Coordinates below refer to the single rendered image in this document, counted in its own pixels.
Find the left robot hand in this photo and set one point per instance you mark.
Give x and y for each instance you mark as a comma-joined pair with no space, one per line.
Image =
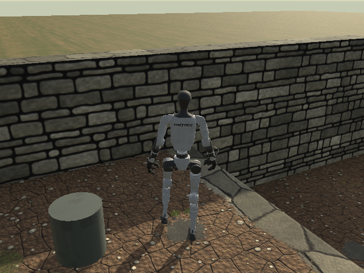
150,166

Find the left robot forearm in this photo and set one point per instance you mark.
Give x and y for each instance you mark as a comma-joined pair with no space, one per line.
154,152

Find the left robot upper arm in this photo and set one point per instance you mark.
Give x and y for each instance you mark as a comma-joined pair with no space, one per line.
162,129

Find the robot right shin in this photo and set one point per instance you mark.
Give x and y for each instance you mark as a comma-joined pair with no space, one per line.
193,213

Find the right robot upper arm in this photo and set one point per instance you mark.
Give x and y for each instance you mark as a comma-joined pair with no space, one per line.
203,130

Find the right robot hand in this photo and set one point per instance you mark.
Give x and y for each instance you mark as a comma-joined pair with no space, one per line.
209,162

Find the right robot forearm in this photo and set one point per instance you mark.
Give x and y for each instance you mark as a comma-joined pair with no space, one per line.
210,151

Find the humanoid robot torso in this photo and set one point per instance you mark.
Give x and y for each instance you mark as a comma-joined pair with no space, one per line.
182,138

